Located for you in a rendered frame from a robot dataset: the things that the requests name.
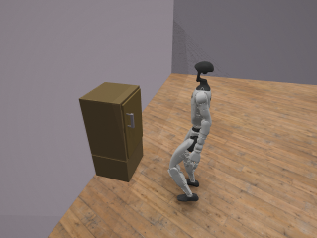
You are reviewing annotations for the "cupboard door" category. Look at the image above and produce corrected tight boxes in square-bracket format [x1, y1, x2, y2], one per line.
[121, 88, 143, 159]

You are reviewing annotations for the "robot left foot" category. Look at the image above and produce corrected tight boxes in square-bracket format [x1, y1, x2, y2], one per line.
[177, 193, 199, 202]

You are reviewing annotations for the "handle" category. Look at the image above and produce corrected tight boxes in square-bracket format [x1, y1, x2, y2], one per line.
[126, 113, 135, 129]

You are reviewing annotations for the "robot left hand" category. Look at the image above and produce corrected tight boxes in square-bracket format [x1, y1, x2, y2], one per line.
[186, 150, 201, 170]

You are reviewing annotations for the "robot right thigh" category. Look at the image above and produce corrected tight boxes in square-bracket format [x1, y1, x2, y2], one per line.
[184, 127, 192, 163]

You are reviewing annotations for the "robot left upper arm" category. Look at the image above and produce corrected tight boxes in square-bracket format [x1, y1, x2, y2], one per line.
[195, 91, 212, 127]

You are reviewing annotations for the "left robot forearm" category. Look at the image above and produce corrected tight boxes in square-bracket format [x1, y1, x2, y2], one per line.
[193, 121, 210, 153]

